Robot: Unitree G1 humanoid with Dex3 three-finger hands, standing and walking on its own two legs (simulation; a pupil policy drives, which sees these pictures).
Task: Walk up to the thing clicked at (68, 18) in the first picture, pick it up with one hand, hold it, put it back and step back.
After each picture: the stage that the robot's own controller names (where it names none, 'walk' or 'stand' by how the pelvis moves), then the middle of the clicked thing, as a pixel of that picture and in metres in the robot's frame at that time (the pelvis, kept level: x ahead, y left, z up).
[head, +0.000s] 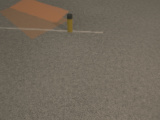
stand; (69, 23) +1.73 +0.10 -0.65
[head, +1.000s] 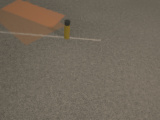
walk; (67, 29) +1.58 +0.08 -0.64
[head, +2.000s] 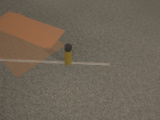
walk; (68, 55) +1.07 +0.07 -0.64
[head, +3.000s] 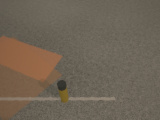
walk; (63, 92) +0.69 +0.16 -0.63
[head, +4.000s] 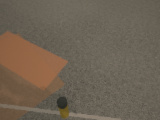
stand; (63, 108) +0.49 +0.15 -0.62
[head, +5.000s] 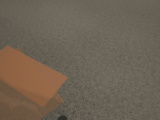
stand; out of the picture +0.43 +0.12 -0.65
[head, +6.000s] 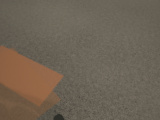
stand; out of the picture +0.44 +0.14 -0.66
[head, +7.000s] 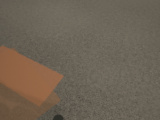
stand; out of the picture +0.43 +0.15 -0.66
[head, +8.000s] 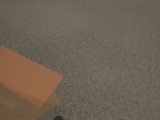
stand; out of the picture +0.42 +0.15 -0.66
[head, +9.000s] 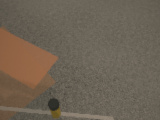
go down; (55, 109) +0.44 +0.15 -0.63
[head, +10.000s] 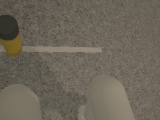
go down; (10, 39) +0.50 +0.21 -0.23
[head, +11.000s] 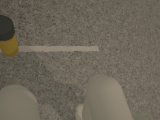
close in; (6, 39) +0.50 +0.21 -0.23
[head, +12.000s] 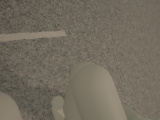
close; out of the picture +0.49 +0.26 -0.16
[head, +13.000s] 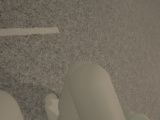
lift; out of the picture +0.48 +0.26 -0.17
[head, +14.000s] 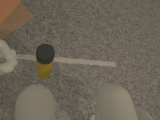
lift; (44, 63) +0.45 +0.15 -0.26
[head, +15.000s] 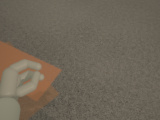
hold; out of the picture +0.37 +0.10 -0.59
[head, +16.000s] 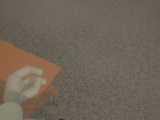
hold; out of the picture +0.37 +0.12 -0.61
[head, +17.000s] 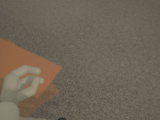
hold; out of the picture +0.37 +0.11 -0.61
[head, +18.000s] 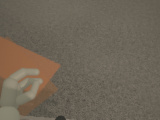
crouch; out of the picture +0.37 +0.12 -0.61
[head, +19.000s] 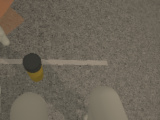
crouch; (34, 69) +0.44 +0.14 -0.30
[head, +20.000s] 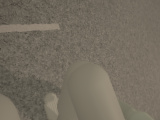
lower; out of the picture +0.42 +0.21 -0.17
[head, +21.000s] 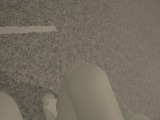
lower; out of the picture +0.42 +0.22 -0.17
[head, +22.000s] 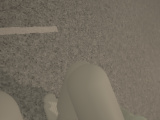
lower; out of the picture +0.42 +0.22 -0.17
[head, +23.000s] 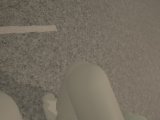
lower; out of the picture +0.42 +0.22 -0.17
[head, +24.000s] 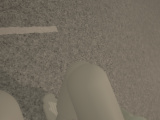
loosen; out of the picture +0.42 +0.22 -0.17
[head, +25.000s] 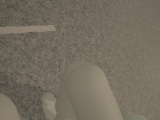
withdraw; out of the picture +0.38 +0.20 -0.17
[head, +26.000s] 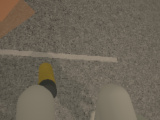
walk; (46, 78) +0.37 +0.13 -0.28
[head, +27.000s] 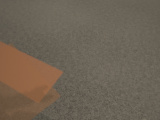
stand; out of the picture +0.20 +0.05 -0.68
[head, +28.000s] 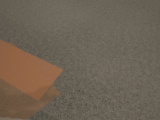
stand; out of the picture +0.22 +0.06 -0.69
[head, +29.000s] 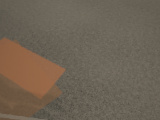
stand; out of the picture +0.22 +0.04 -0.71
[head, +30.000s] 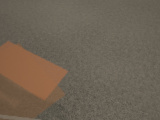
walk; out of the picture +0.23 +0.03 -0.74
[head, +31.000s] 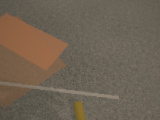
walk; (81, 119) +0.39 -0.04 -0.72
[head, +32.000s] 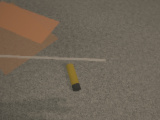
walk; (73, 77) +0.74 +0.07 -0.71
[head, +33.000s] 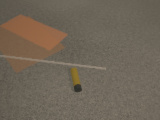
stand; (75, 79) +0.92 +0.03 -0.73
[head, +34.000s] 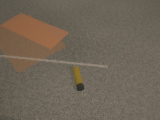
stand; (78, 78) +0.91 +0.02 -0.75
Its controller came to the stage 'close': yes
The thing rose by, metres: 0.00
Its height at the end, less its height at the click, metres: -0.09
